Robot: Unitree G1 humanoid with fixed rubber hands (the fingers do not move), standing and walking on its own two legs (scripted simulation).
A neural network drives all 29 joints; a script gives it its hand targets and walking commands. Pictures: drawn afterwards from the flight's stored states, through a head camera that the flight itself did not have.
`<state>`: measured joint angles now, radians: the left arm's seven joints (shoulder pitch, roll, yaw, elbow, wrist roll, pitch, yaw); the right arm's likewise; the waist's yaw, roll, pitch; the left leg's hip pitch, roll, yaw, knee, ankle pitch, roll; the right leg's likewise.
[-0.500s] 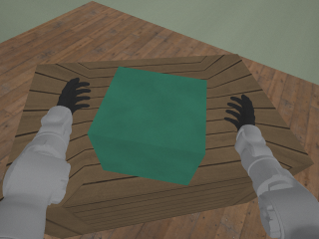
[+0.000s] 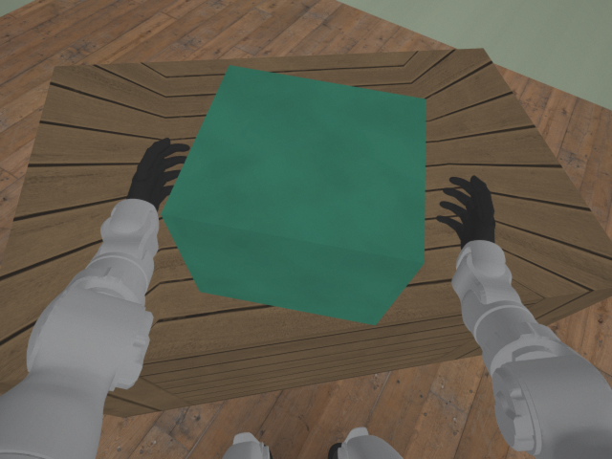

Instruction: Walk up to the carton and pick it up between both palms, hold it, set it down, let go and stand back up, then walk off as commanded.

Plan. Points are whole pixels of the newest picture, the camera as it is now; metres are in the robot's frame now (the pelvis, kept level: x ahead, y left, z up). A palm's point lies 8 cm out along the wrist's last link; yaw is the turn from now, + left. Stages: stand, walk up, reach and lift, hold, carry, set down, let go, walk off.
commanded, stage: reach and lift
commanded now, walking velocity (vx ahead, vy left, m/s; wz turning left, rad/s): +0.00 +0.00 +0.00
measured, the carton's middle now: (305, 201) +0.49 -0.03 -0.01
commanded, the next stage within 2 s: none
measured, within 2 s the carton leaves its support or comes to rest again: leaves its support in 1.92 s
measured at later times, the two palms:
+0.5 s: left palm (172, 181) +0.49 +0.15 +0.05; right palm (459, 228) +0.39 -0.23 +0.04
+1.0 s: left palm (177, 184) +0.50 +0.15 +0.04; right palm (455, 228) +0.40 -0.22 +0.03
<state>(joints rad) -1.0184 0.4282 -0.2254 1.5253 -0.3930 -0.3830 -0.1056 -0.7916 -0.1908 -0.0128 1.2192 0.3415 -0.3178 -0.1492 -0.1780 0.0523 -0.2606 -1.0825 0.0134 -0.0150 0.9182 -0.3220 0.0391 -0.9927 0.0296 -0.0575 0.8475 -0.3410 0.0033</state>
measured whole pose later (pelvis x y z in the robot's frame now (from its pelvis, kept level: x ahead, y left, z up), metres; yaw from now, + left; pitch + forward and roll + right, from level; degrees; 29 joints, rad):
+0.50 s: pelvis +0.00 +0.01 +0.00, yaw -1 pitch +28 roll -5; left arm -1.09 0.36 -0.18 1.52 -0.26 -0.36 -0.06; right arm -0.89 -0.12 -0.15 1.33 0.26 -0.36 -0.15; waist -0.19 0.05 -0.27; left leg -1.10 0.01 -0.02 0.95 -0.34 0.04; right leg -1.00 0.04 -0.05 0.85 -0.34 0.02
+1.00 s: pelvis +0.00 +0.00 -0.01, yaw -1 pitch +29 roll -5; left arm -1.15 0.36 -0.16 1.59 -0.25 -0.36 -0.07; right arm -0.91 -0.10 -0.19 1.32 0.21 -0.34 -0.18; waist -0.19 0.03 -0.25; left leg -1.12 0.01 -0.03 0.96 -0.34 0.04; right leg -1.03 0.04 -0.06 0.87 -0.34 0.01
